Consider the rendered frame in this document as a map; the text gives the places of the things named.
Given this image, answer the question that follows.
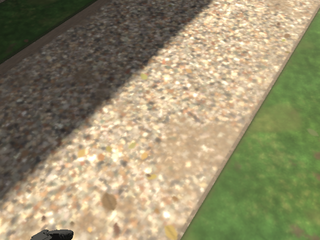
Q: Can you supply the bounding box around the left robot hand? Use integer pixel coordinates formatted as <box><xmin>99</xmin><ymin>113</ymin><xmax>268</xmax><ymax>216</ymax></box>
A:
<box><xmin>30</xmin><ymin>229</ymin><xmax>74</xmax><ymax>240</ymax></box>

